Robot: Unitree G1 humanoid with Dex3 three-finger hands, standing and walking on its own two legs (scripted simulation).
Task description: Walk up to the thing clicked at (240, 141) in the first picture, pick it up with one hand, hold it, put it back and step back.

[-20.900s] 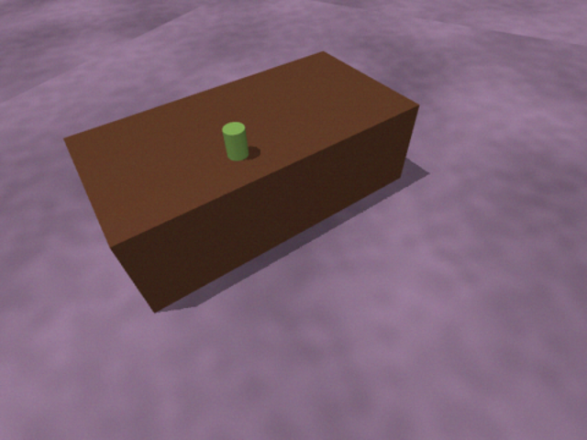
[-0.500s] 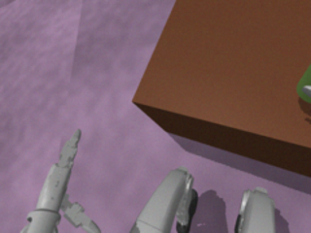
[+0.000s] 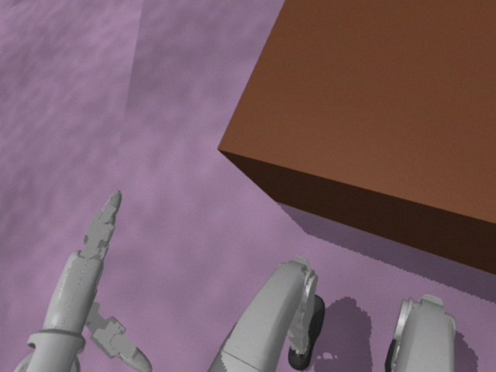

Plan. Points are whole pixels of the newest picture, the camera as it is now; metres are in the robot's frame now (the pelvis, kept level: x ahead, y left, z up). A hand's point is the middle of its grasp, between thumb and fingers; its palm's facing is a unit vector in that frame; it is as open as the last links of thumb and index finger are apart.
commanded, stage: lower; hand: right
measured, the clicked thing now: out of the picture +0.54 -0.23 -0.06
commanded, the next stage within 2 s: loosen in 0.38 s
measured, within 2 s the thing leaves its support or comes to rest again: rests again in 0.26 s
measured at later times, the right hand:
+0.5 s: hand out of the picture +0.55 -0.24 -0.07, palm faces +0.29 +0.96 +0.00, open 11.3 cm
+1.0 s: hand out of the picture +0.55 -0.24 -0.08, palm faces +0.29 +0.96 +0.00, open 15.2 cm
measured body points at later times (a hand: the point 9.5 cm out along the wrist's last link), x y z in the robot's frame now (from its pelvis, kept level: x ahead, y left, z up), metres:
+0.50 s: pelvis -0.01 +0.00 -0.02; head +0.22 -0.09 +0.36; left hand +0.18 +0.26 +0.13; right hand +0.53 -0.29 -0.07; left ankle +0.08 +0.12 -0.52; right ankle +0.05 -0.12 -0.52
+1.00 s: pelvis -0.01 +0.00 -0.03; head +0.22 -0.09 +0.35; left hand +0.18 +0.26 +0.14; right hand +0.52 -0.29 -0.08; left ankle +0.08 +0.12 -0.52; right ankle +0.05 -0.12 -0.52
